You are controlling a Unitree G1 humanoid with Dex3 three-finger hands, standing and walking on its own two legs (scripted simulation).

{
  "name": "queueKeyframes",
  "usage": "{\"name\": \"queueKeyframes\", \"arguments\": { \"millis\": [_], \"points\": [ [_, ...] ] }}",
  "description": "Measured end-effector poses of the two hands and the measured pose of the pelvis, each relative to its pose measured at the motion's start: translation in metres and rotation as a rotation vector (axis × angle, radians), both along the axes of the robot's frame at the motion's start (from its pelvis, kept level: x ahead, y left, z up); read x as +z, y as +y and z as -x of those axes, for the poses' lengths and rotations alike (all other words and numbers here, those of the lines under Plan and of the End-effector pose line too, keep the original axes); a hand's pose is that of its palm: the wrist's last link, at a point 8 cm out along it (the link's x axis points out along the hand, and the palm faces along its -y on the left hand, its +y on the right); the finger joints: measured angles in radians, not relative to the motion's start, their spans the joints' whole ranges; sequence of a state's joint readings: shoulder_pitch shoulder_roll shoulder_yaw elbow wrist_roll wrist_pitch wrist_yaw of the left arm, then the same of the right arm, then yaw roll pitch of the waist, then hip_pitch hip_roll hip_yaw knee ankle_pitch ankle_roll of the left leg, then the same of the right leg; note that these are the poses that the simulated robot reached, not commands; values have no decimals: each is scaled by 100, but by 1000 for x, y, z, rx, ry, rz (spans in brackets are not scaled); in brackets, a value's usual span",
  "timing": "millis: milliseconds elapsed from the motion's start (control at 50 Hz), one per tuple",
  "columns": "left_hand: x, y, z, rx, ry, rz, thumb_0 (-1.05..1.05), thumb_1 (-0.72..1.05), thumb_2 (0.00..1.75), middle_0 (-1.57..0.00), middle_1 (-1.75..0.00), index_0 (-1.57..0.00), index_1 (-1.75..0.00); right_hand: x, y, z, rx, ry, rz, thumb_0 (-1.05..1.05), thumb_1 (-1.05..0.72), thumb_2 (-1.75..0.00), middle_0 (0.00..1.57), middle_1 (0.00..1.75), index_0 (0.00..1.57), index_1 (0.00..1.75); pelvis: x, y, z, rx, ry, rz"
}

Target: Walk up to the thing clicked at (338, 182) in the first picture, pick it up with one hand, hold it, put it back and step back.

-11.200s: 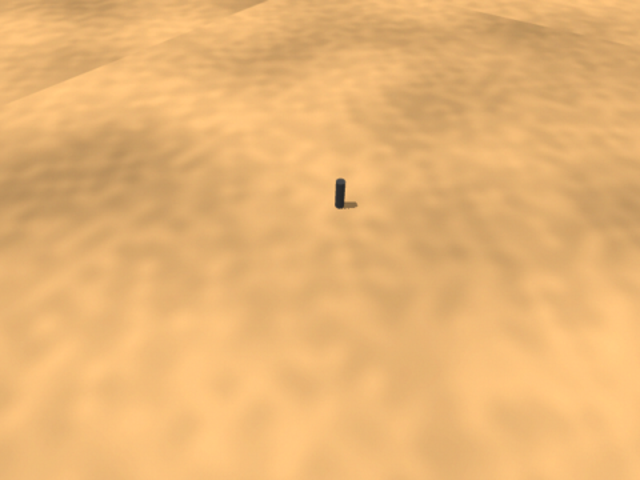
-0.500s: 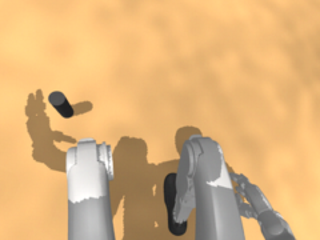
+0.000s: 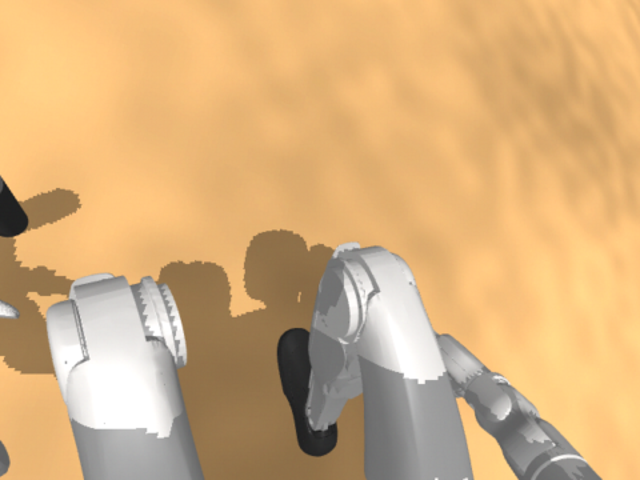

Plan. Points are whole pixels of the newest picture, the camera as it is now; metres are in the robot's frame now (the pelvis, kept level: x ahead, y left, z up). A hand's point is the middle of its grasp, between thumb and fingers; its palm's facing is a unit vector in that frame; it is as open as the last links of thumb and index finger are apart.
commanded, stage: close in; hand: left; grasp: from the side
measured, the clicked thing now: out of the picture +0.43 +0.30 -0.21
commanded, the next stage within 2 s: rest palm in 0.44 s
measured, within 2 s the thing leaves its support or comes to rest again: leaves its support in 1.66 s
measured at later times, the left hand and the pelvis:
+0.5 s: hand out of the picture +0.39 +0.28 -0.17, palm faces +0.29 -0.96 +0.02, open 17.3 cm; pelvis -0.01 +0.01 -0.01, yaw -2 degrees
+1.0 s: hand (11, 213) +0.42 +0.28 -0.19, palm faces +0.32 -0.95 -0.01, open 11.3 cm; pelvis -0.01 +0.01 -0.01, yaw -3 degrees
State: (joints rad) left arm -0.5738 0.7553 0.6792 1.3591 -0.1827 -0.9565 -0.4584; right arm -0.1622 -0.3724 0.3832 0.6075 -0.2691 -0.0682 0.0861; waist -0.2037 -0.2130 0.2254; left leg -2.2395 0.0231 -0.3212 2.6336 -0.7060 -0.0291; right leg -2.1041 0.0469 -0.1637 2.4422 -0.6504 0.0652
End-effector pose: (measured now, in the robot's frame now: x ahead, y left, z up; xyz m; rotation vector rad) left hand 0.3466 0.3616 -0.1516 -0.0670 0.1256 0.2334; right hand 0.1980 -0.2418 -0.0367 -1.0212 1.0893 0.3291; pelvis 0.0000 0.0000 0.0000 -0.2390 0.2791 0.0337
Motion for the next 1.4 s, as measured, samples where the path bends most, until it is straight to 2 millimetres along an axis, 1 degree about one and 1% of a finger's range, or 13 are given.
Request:
{"name": "queueKeyframes", "arguments": {
  "millis": [100,180,280,420,580,720,800,980,1180,1400],
  "points": [
    [-6,-3,-1,56,-26,-25,-1,-59,3,-7,-10,-6,-10,2,-1,7,26,29,37,0,-94,-91,21,30,21,30,-4,1,2,-6,-28,10],
    [-9,-7,-2,46,-29,-51,-1,-57,3,-7,-9,-6,-9,3,-3,14,31,57,60,0,-94,-91,21,30,21,30,-6,2,4,-8,-41,17],
    [-13,-18,-3,26,-32,-51,-1,-55,3,-6,-8,-5,-7,5,-3,22,34,81,75,0,-94,-91,21,30,21,30,-7,4,6,-10,-57,27],
    [-20,-30,-8,51,-44,-36,-1,-53,5,-5,-8,-5,-7,9,1,31,43,94,97,0,-93,-90,21,30,21,30,-8,6,9,-17,-82,42],
    [-24,-34,-14,60,-54,-60,-1,-47,10,-5,-8,-5,-8,10,5,38,49,123,116,-1,-92,-90,21,30,21,30,-9,9,10,-25,-97,56],
    [-30,-38,-16,80,-41,-67,-1,-36,17,-11,-11,-9,-12,10,7,41,54,146,121,-1,-91,-90,21,30,21,30,-9,10,10,-30,-97,65],
    [-32,-39,-21,93,-50,-69,-1,-25,25,-19,-18,-17,-19,11,8,42,58,156,130,-1,-90,-90,21,30,21,30,-8,10,10,-33,-98,69],
    [-33,-41,-33,91,-55,-83,0,8,46,-40,-38,-38,-39,13,6,43,50,169,150,-1,-89,-90,21,30,21,30,-7,11,9,-40,-96,76],
    [-32,-40,-38,104,-48,-89,1,44,70,-66,-64,-64,-64,13,2,48,34,183,160,-1,-87,-89,21,30,21,30,-6,10,10,-45,-94,75],
    [-31,-39,-46,110,-48,-84,1,28,87,-89,-99,-90,-99,14,2,54,16,191,161,-1,-87,-89,21,30,21,30,-5,11,10,-50,-88,78]
  ]
}}
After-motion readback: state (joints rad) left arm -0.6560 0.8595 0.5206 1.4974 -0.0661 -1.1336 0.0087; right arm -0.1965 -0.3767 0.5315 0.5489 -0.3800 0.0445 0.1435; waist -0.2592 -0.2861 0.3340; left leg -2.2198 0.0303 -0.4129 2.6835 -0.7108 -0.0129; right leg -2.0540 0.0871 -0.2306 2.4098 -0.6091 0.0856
